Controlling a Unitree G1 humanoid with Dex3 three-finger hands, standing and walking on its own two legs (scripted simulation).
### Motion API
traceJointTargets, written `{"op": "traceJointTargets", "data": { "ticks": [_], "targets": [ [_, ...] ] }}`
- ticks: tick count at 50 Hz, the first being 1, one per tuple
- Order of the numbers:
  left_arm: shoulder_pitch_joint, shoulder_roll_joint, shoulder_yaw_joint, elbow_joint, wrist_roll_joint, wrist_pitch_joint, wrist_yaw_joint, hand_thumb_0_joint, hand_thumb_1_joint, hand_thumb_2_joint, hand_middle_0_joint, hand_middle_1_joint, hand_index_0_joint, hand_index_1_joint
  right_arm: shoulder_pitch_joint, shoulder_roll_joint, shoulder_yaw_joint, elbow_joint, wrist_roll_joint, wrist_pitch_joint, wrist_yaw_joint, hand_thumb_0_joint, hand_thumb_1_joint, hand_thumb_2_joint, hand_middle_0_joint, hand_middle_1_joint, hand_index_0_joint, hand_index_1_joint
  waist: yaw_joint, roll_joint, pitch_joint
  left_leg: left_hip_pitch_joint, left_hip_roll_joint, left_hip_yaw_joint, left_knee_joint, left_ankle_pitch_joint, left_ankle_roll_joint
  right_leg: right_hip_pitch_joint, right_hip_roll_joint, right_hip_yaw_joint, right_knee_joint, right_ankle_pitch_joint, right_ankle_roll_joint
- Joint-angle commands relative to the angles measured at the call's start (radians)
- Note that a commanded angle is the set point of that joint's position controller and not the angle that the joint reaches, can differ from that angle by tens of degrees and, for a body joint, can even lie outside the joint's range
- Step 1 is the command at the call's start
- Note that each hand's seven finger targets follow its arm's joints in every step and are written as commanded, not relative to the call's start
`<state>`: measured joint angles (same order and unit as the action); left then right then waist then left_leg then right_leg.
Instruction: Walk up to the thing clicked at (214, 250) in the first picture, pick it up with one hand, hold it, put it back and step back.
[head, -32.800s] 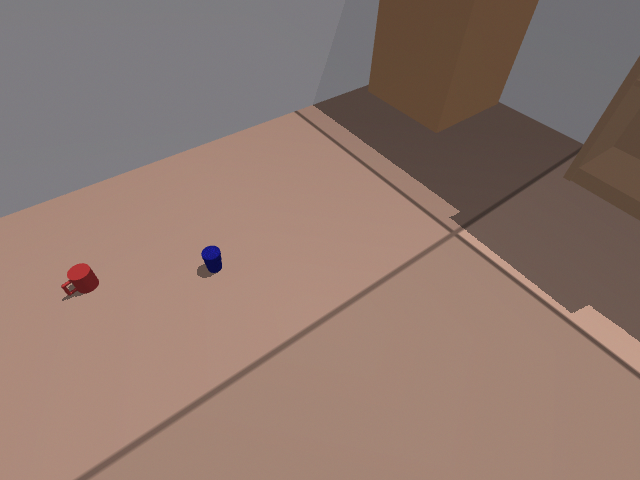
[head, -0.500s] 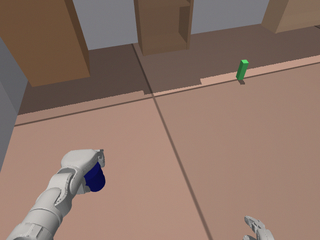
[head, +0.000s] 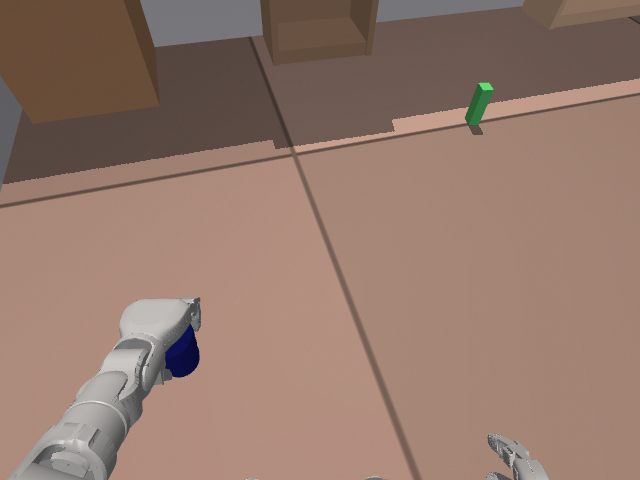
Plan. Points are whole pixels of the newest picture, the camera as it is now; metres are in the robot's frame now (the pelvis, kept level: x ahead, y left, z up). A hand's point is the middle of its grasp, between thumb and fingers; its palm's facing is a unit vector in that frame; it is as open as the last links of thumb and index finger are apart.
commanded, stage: crouch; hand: left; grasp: from above
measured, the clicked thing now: (175, 348) +0.32 +0.22 -0.12
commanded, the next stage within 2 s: lower in 1.56 s
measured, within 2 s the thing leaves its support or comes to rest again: neither
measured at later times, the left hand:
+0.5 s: hand (196, 358) +0.38 +0.24 -0.33, palm faces -0.43 +0.03 -0.90, open 9.7 cm
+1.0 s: hand (209, 368) +0.41 +0.25 -0.49, palm faces -0.43 -0.01 -0.90, open 9.7 cm
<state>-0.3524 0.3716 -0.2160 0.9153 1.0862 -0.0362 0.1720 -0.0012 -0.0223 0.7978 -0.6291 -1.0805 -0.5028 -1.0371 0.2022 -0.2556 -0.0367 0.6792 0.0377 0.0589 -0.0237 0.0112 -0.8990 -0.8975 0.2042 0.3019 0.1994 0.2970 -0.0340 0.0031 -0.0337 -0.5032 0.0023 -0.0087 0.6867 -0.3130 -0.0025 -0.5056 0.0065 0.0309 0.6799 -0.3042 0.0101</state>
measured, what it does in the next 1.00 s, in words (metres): lowers itself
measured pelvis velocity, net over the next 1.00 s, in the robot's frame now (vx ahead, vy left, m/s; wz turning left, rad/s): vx -0.06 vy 0.01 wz -0.05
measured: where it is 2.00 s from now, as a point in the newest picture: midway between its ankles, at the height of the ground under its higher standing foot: outside the picture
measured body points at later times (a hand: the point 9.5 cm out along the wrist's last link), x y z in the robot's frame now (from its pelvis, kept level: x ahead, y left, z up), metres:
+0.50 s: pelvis -0.06 +0.01 -0.21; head +0.12 +0.03 +0.20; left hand +0.40 +0.24 -0.28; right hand -0.03 -0.26 -0.34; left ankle +0.02 +0.12 -0.72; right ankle +0.02 -0.13 -0.72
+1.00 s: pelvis -0.06 +0.01 -0.33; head +0.17 +0.05 +0.06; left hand +0.42 +0.25 -0.44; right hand -0.01 -0.28 -0.44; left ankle +0.01 +0.12 -0.72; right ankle +0.02 -0.13 -0.72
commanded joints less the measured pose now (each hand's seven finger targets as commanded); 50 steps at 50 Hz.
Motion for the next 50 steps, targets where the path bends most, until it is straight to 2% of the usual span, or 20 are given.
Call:
{"op": "traceJointTargets", "data": {
  "ticks": [1,4,6,7,10,11,14,18,22,26,28,29,32,35,36,38,41,42,49,50],
  "targets": [
    [-0.436,0.175,0.09,-0.069,0.055,-0.038,0.131,0.0,0.38,0.989,-0.666,-1.193,-0.735,-1.122,0.057,-0.145,-0.073,-0.059,-0.027,-0.042,0.008,0.0,-0.906,-0.899,0.199,0.299,0.199,0.299,-0.045,0.037,-0.358,-0.066,-0.022,0.023,0.202,0.168,0.007,-0.179,0.02,-0.018,0.152,0.152,-0.033],
    [-0.499,0.215,0.126,-0.019,0.09,-0.046,0.189,0.0,0.392,0.979,-0.669,-1.199,-0.743,-1.123,0.084,-0.16,-0.083,-0.062,-0.036,-0.043,0.016,0.0,-0.908,-0.9,0.199,0.299,0.199,0.299,-0.044,0.059,-0.452,-0.213,-0.021,0.028,0.333,0.127,0.01,-0.309,0.025,-0.024,0.274,0.115,-0.036],
    [-0.553,0.188,0.107,0.043,0.102,-0.038,0.207,0.0,0.413,0.965,-0.672,-1.217,-0.755,-1.133,0.103,-0.162,-0.082,-0.055,-0.04,-0.047,0.014,0.0,-0.908,-0.899,0.199,0.299,0.2,0.299,-0.076,0.06,-0.484,-0.307,-0.025,0.027,0.402,0.087,0.017,-0.385,0.028,-0.029,0.338,0.084,-0.034],
    [-0.574,0.235,0.137,0.06,0.103,-0.034,0.219,0.0,0.423,0.955,-0.674,-1.22,-0.76,-1.133,0.106,-0.169,-0.084,-0.048,-0.044,-0.05,0.011,0.0,-0.908,-0.899,0.199,0.299,0.2,0.299,-0.064,0.071,-0.505,-0.346,-0.025,0.022,0.433,0.071,0.017,-0.425,0.03,-0.034,0.375,0.063,-0.036],
    [-0.606,0.25,0.149,0.152,0.093,-0.016,0.236,0.0,0.399,0.989,-0.66,-1.218,-0.739,-1.137,0.117,-0.169,-0.082,-0.037,-0.054,-0.067,0.005,0.0,-0.903,-0.898,0.199,0.299,0.2,0.299,-0.077,0.064,-0.545,-0.502,-0.023,0.008,0.525,-0.004,0.019,-0.543,0.03,-0.043,0.48,0.001,-0.039],
    [-0.628,0.293,0.177,0.142,0.091,-0.013,0.243,0.0,0.399,0.974,-0.652,-1.227,-0.735,-1.141,0.129,-0.176,-0.087,-0.038,-0.056,-0.072,0.001,0.0,-0.904,-0.898,0.199,0.299,0.2,0.299,-0.067,0.077,-0.591,-0.526,-0.023,0.006,0.552,-0.029,0.019,-0.563,0.027,-0.043,0.509,-0.02,-0.04],
    [-0.683,0.284,0.17,0.12,0.073,-0.004,0.236,0.0,0.378,0.957,-0.64,-1.211,-0.722,-1.127,0.135,-0.178,-0.089,-0.037,-0.065,-0.084,-0.004,0.0,-0.904,-0.897,0.199,0.299,0.2,0.299,-0.09,0.109,-0.663,-0.599,-0.019,-0.013,0.619,-0.102,0.015,-0.655,0.021,-0.049,0.595,-0.077,-0.044],
    [-0.742,0.347,0.203,0.133,0.066,-0.002,0.22,0.0,0.356,0.948,-0.639,-1.181,-0.714,-1.104,0.141,-0.186,-0.088,-0.025,-0.073,-0.094,-0.01,0.0,-0.903,-0.898,0.199,0.299,0.2,0.299,-0.098,0.135,-0.732,-0.67,-0.015,-0.03,0.699,-0.139,0.013,-0.766,0.022,-0.065,0.701,-0.119,-0.05],
    [-0.754,0.373,0.224,0.187,0.063,-0.013,0.203,0.0,0.37,0.948,-0.661,-1.151,-0.733,-1.079,0.155,-0.191,-0.079,-0.011,-0.084,-0.103,0.002,0.0,-0.903,-0.899,0.199,0.299,0.2,0.299,-0.118,0.138,-0.758,-0.763,-0.017,-0.042,0.799,-0.155,0.02,-0.878,0.022,-0.08,0.795,-0.147,-0.053],
    [-0.788,0.369,0.222,0.207,0.066,-0.053,0.19,0.0,0.386,0.99,-0.674,-1.156,-0.741,-1.088,0.16,-0.193,-0.07,-0.006,-0.089,-0.113,0.018,0.0,-0.898,-0.897,0.2,0.299,0.2,0.299,-0.151,0.126,-0.713,-0.885,-0.022,-0.059,0.857,-0.279,0.023,-0.993,0.018,-0.089,0.855,-0.246,-0.052],
    [-0.823,0.405,0.241,0.192,0.079,-0.071,0.192,0.0,0.407,0.974,-0.689,-1.143,-0.759,-1.072,0.171,-0.202,-0.066,0.001,-0.092,-0.119,0.026,0.0,-0.898,-0.897,0.2,0.299,0.2,0.299,-0.158,0.156,-0.764,-0.879,-0.02,-0.068,0.898,-0.251,0.019,-1.04,0.016,-0.095,0.904,-0.225,-0.053],
    [-0.834,0.441,0.262,0.162,0.083,-0.082,0.198,0.0,0.403,0.966,-0.691,-1.133,-0.759,-1.064,0.174,-0.2,-0.065,0.001,-0.092,-0.119,0.031,0.0,-0.901,-0.899,0.199,0.299,0.2,0.299,-0.141,0.166,-0.792,-0.882,-0.025,-0.056,0.921,-0.241,0.021,-1.035,0.018,-0.092,0.914,-0.218,-0.054],
    [-0.816,0.413,0.251,0.213,0.102,-0.098,0.217,0.0,0.421,1.002,-0.704,-1.153,-0.771,-1.085,0.182,-0.205,-0.053,0.016,-0.104,-0.128,0.046,0.0,-0.901,-0.899,0.2,0.299,0.2,0.299,-0.156,0.189,-0.792,-0.893,-0.024,-0.062,0.965,-0.221,0.016,-1.095,0.013,-0.1,0.96,-0.205,-0.054],
    [-0.896,0.476,0.292,0.155,0.123,-0.115,0.24,0.0,0.391,0.995,-0.695,-1.135,-0.757,-1.072,0.204,-0.213,-0.052,0.036,-0.117,-0.132,0.063,0.0,-0.906,-0.902,0.199,0.299,0.2,0.299,-0.161,0.261,-0.854,-0.842,-0.018,-0.066,1.026,-0.114,0.01,-1.149,0.01,-0.108,1.022,-0.139,-0.055],
    [-0.827,0.439,0.275,0.244,0.138,-0.107,0.243,0.0,0.396,0.979,-0.693,-1.13,-0.759,-1.063,0.202,-0.218,-0.047,0.035,-0.121,-0.134,0.071,0.0,-0.907,-0.902,0.199,0.299,0.2,0.299,-0.164,0.266,-0.837,-0.842,-0.017,-0.072,1.036,-0.088,0.005,-1.173,0.005,-0.112,1.041,-0.126,-0.055],
    [-0.908,0.482,0.3,0.169,0.142,-0.118,0.256,0.0,0.374,0.994,-0.681,-1.136,-0.743,-1.073,0.213,-0.221,-0.048,0.046,-0.129,-0.136,0.085,0.0,-0.908,-0.902,0.199,0.299,0.2,0.299,-0.169,0.301,-0.853,-0.837,-0.014,-0.064,1.071,-0.055,0.006,-1.193,0.008,-0.114,1.063,-0.106,-0.055],
    [-0.873,0.435,0.276,0.271,0.155,-0.11,0.265,0.0,0.363,1.01,-0.689,-1.115,-0.742,-1.06,0.201,-0.227,-0.048,0.048,-0.136,-0.138,0.097,0.0,-0.91,-0.903,0.199,0.299,0.2,0.299,-0.175,0.304,-0.817,-0.886,-0.015,-0.058,1.1,-0.081,0.005,-1.237,0.009,-0.12,1.094,-0.117,-0.056],
    [-0.92,0.474,0.295,0.228,0.15,-0.115,0.271,0.0,0.367,0.999,-0.687,-1.109,-0.741,-1.054,0.2,-0.223,-0.048,0.046,-0.136,-0.138,0.1,0.0,-0.909,-0.903,0.199,0.299,0.2,0.299,-0.175,0.301,-0.825,-0.912,-0.017,-0.05,1.118,-0.091,0.012,-1.222,0.017,-0.12,1.099,-0.114,-0.056],
    [-0.908,0.487,0.3,0.327,0.143,-0.11,0.265,0.0,0.433,1.0,-0.726,-1.127,-0.785,-1.066,0.195,-0.225,-0.042,0.048,-0.147,-0.139,0.123,0.0,-0.91,-0.902,0.2,0.299,0.2,0.299,-0.197,0.245,-0.769,-1.058,-0.021,-0.024,1.206,-0.136,0.028,-1.211,0.027,-0.121,1.144,-0.114,-0.047],
    [-0.916,0.524,0.317,0.316,0.144,-0.113,0.263,0.0,0.428,0.992,-0.724,-1.122,-0.782,-1.062,0.192,-0.228,-0.042,0.05,-0.147,-0.138,0.125,0.0,-0.91,-0.902,0.2,0.299,0.2,0.299,-0.186,0.242,-0.778,-1.065,-0.02,-0.025,1.217,-0.137,0.029,-1.213,0.027,-0.122,1.158,-0.114,-0.047]
  ]
}}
